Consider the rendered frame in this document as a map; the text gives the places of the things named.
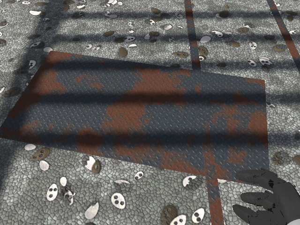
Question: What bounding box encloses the robot right hand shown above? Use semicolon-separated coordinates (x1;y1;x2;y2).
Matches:
232;168;300;225

